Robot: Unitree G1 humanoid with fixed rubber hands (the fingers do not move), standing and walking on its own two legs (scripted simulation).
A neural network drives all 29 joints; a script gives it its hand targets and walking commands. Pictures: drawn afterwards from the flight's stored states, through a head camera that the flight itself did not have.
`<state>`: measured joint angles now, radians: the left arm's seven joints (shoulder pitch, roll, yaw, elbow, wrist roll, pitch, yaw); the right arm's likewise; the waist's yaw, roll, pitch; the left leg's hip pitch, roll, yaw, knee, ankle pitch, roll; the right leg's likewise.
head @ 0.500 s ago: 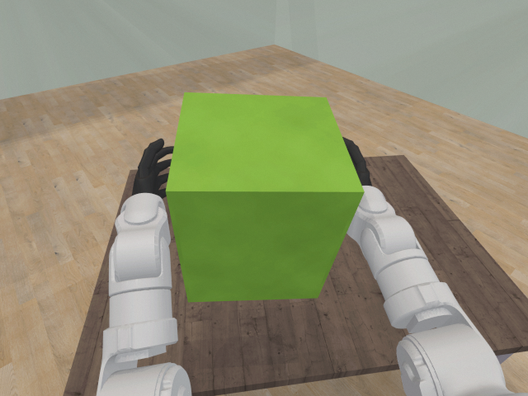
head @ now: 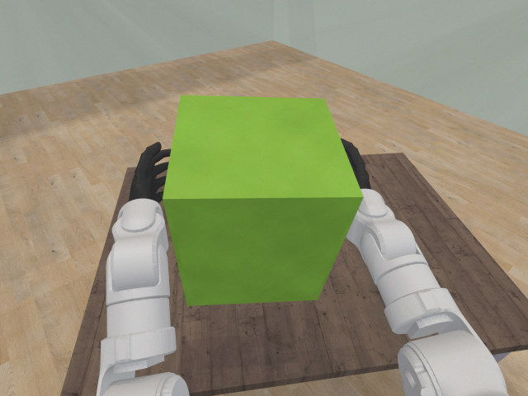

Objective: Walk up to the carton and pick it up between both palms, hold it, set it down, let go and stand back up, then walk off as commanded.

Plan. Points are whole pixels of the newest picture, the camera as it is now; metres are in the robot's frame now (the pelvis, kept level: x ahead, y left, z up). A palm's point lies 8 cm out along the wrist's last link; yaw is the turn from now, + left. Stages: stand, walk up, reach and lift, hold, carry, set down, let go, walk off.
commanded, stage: hold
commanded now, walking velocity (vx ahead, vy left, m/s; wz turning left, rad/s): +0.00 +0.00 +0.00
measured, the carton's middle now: (254, 205) +0.38 +0.00 +0.14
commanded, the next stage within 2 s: none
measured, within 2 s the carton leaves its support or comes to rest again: neither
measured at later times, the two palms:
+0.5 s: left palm (147, 200) +0.36 +0.15 +0.18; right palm (356, 190) +0.36 -0.15 +0.17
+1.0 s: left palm (148, 198) +0.37 +0.15 +0.18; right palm (355, 189) +0.37 -0.15 +0.17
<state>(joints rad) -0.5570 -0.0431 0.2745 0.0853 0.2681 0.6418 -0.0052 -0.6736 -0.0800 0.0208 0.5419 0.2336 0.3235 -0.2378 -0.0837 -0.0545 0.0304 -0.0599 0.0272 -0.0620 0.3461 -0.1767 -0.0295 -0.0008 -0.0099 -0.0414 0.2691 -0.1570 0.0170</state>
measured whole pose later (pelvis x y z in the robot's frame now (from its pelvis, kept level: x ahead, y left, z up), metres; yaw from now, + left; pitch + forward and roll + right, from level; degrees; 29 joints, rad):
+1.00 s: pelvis +0.00 +0.00 +0.00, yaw +0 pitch -6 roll -1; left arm -0.57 -0.05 0.28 0.11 0.27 0.64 0.00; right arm -0.69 -0.09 0.02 0.56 0.23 0.33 -0.23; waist -0.08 -0.05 0.03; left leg -0.06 0.03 -0.06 0.34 -0.18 -0.03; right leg 0.00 -0.01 -0.04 0.26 -0.15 0.02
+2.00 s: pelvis +0.00 +0.00 +0.00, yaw +0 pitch -6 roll -1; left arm -0.57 -0.04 0.29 0.12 0.28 0.64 -0.01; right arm -0.70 -0.08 0.02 0.57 0.23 0.33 -0.23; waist -0.09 -0.05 0.02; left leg -0.05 0.03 -0.06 0.34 -0.17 -0.03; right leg 0.01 -0.01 -0.04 0.26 -0.16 0.01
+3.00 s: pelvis +0.00 +0.00 +0.00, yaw +0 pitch -7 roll -1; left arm -0.59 -0.05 0.30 0.14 0.29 0.64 -0.01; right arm -0.69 -0.07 0.00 0.59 0.21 0.32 -0.23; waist -0.08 -0.05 0.02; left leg -0.05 0.02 -0.05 0.34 -0.17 -0.02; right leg 0.00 -0.01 -0.04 0.28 -0.15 0.02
